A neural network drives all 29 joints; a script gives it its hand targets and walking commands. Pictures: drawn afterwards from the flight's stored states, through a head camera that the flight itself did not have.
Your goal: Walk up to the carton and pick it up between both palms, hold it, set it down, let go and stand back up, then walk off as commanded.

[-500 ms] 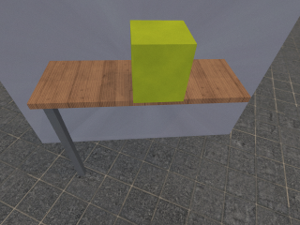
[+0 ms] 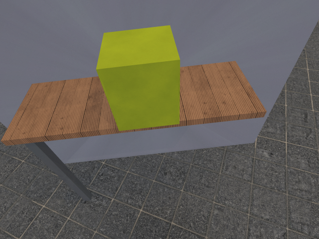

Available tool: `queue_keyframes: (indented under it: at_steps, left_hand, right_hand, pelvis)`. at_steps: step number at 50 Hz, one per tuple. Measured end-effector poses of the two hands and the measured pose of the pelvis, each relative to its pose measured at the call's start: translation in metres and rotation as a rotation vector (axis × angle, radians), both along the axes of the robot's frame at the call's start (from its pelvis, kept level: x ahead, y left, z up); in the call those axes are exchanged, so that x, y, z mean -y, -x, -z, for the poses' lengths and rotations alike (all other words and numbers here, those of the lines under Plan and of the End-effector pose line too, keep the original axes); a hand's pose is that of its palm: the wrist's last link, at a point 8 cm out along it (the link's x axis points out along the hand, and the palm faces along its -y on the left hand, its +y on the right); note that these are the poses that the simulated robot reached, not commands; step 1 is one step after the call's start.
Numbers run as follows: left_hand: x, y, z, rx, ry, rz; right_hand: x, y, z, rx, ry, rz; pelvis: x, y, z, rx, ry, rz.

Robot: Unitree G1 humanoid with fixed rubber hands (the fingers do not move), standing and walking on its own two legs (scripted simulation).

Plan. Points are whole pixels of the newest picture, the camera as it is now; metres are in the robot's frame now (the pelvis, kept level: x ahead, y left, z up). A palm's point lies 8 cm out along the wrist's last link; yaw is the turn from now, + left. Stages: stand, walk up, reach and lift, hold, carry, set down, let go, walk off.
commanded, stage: walk up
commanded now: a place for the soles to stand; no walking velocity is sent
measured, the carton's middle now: (143, 80) +0.60 +0.06 +0.08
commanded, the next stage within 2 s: none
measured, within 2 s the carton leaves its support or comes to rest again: neither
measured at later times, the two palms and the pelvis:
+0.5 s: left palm (30, 236) +0.19 +0.37 -0.10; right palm out of the picture +0.16 -0.25 -0.11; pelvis +0.11 +0.05 -0.01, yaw +1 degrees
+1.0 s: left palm (48, 219) +0.22 +0.33 -0.08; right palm (275, 224) +0.21 -0.29 -0.13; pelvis +0.16 +0.00 -0.01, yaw +1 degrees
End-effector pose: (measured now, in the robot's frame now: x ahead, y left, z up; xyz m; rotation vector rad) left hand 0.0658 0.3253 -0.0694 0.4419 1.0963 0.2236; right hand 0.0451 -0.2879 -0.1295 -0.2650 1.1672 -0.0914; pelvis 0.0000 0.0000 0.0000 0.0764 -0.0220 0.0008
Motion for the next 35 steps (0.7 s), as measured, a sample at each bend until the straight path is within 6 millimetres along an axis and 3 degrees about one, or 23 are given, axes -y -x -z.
queue_keyframes:
  at_steps: [8, 13, 17, 22, 28, 35]
  left_hand:
    - [-0.005, -0.034, 0.006, -0.008, 0.023, 0.006]
    - [-0.019, -0.056, 0.019, -0.022, 0.052, 0.002]
    - [-0.037, -0.081, 0.041, -0.006, 0.077, -0.006]
    - [-0.043, -0.110, 0.038, 0.032, 0.099, -0.003]
    - [-0.048, -0.130, 0.032, 0.017, 0.072, 0.002]
    - [-0.025, -0.148, 0.025, 0.007, 0.023, -0.001]
  right_hand:
    - [-0.004, -0.032, -0.008, -0.006, 0.018, -0.001]
    - [-0.019, -0.058, -0.012, -0.031, 0.043, -0.017]
    - [-0.033, -0.083, -0.007, -0.020, 0.088, -0.023]
    - [-0.040, -0.109, -0.022, 0.031, 0.118, -0.019]
    - [-0.036, -0.128, -0.021, 0.029, 0.116, -0.016]
    - [-0.013, -0.147, -0.006, 0.018, 0.079, -0.012]
  pelvis:
    - [-0.007, -0.035, -0.002, 0.000, 0.024, 0.008]
    - [-0.024, -0.060, 0.002, -0.032, 0.053, -0.005]
    - [-0.043, -0.082, 0.016, -0.011, 0.068, -0.014]
    - [-0.052, -0.103, 0.010, 0.028, 0.081, -0.008]
    - [-0.048, -0.124, 0.009, 0.030, 0.075, -0.007]
    - [-0.021, -0.143, 0.013, 0.013, 0.038, -0.006]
